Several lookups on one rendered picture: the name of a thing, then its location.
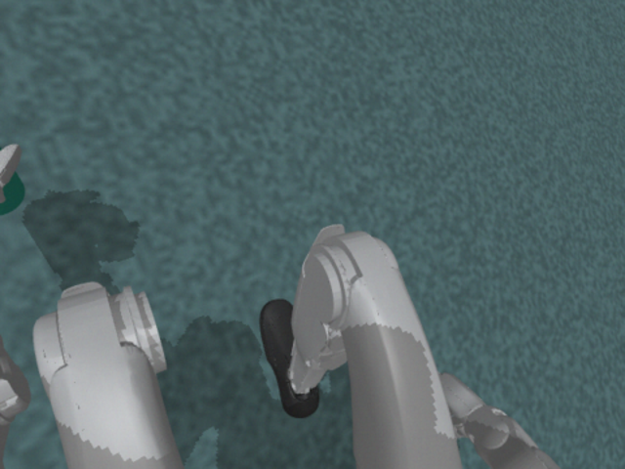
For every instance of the right robot arm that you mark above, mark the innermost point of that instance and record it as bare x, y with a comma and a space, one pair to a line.
502, 443

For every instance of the left robot hand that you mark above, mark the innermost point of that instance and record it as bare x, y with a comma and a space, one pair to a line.
9, 160

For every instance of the right robot hand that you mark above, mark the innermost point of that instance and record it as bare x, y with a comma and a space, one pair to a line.
462, 401

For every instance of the left robot arm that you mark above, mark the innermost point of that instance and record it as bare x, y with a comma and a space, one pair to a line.
14, 395

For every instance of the right robot foot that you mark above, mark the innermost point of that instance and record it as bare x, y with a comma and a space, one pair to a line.
277, 337

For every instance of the can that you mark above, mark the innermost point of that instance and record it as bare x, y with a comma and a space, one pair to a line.
14, 193

